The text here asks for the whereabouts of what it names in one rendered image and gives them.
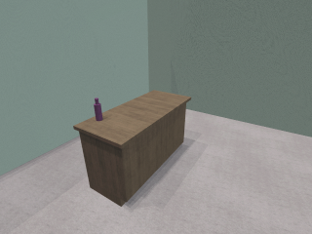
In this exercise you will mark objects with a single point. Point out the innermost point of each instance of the table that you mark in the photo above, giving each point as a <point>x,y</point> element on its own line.
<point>131,142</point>

